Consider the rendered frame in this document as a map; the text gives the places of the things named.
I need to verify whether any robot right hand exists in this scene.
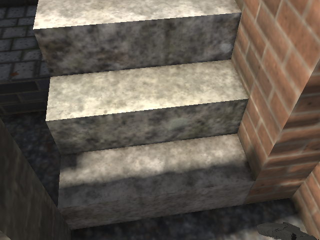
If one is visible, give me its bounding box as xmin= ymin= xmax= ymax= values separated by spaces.
xmin=257 ymin=222 xmax=319 ymax=240

